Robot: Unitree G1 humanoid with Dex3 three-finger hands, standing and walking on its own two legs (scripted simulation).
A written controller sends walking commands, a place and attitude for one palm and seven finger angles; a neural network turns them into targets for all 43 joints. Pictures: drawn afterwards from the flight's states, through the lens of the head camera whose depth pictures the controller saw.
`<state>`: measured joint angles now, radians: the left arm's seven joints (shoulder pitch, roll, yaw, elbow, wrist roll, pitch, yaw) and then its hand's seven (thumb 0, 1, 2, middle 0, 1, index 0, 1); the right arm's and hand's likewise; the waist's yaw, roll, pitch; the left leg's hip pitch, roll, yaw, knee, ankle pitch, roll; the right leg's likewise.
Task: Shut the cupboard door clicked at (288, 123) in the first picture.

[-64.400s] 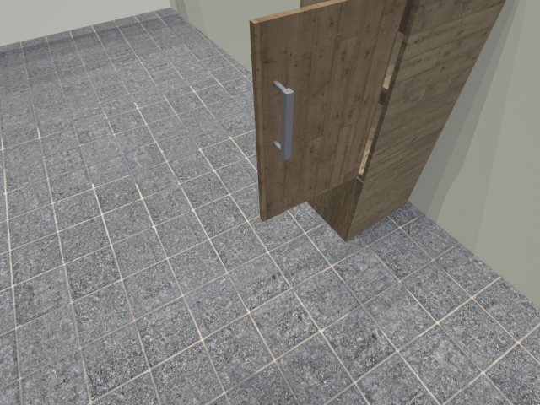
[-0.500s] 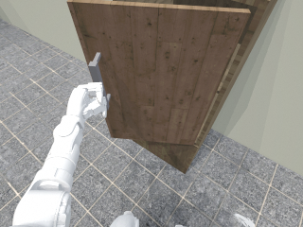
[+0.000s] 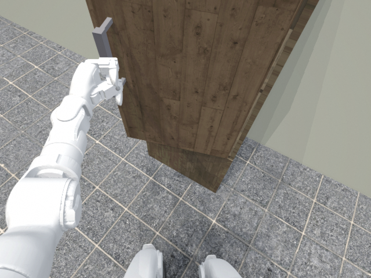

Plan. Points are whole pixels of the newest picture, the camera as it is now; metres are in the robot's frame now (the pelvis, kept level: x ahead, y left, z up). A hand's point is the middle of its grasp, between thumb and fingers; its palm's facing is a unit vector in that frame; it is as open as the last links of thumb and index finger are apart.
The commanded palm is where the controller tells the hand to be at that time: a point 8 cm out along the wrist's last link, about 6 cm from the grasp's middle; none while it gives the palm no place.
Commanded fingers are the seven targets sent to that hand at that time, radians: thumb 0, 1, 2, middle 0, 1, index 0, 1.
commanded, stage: push the door shut along its arc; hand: left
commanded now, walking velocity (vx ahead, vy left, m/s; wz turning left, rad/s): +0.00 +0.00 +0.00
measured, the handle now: (112, 61) +0.57 +0.15 +0.11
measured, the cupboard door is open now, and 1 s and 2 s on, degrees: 18 6 1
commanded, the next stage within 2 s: pull the fist back off the door in 1.04 s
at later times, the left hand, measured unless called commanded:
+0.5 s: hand (142, 70) +0.54 +0.08 +0.11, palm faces -0.36 -0.93 -0.03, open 3.2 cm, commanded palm +0.55 +0.10 +0.11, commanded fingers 0.00 0.90 0.90 -1.30 -1.50 -1.30 -1.50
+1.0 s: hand (161, 56) +0.58 +0.03 +0.12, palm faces -0.43 -0.90 -0.02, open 2.8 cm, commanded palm +0.61 +0.05 +0.11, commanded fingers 0.00 0.90 0.90 -1.30 -1.50 -1.30 -1.50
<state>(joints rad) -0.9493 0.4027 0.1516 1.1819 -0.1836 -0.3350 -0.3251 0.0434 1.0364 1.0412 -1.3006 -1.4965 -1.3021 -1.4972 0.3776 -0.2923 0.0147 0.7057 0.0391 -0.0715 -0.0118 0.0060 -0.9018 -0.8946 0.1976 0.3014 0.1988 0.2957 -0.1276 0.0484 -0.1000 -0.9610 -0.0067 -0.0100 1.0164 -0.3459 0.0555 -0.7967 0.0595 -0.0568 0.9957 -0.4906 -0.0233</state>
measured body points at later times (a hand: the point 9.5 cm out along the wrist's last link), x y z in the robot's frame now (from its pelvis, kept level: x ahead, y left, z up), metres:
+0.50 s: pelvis +0.00 +0.00 -0.01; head +0.13 +0.02 +0.42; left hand +0.55 +0.13 +0.12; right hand +0.00 -0.27 -0.12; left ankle +0.08 +0.08 -0.67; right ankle -0.01 -0.11 -0.67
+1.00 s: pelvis +0.01 -0.02 -0.03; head +0.16 -0.01 +0.39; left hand +0.59 +0.08 +0.12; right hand -0.05 -0.28 -0.14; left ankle +0.08 +0.08 -0.67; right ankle -0.01 -0.11 -0.67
